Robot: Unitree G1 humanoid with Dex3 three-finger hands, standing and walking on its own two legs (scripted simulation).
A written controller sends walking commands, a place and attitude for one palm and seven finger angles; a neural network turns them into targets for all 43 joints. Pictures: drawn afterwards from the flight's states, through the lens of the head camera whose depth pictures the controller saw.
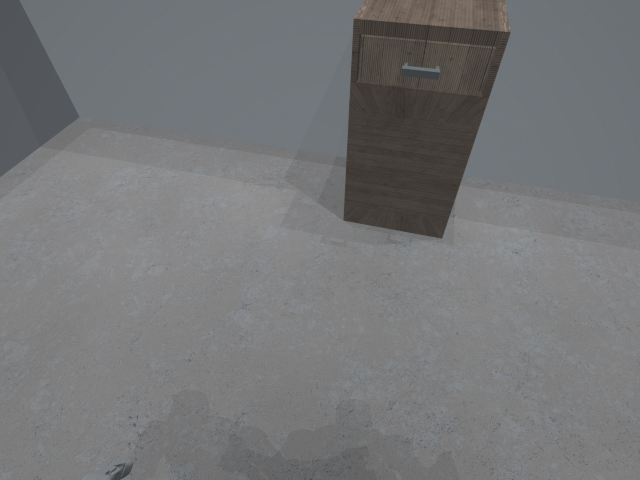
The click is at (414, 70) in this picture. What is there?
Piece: drawer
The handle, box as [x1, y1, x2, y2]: [401, 63, 439, 79]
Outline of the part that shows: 402,67 401,75 435,79 438,78 439,66 436,66 435,69 408,66 407,63 405,63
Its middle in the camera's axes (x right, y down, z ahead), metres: +0.30 -0.51 +1.17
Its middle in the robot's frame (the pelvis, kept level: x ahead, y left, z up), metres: +1.23 -0.24 -0.04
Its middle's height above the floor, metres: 0.73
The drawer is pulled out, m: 0.00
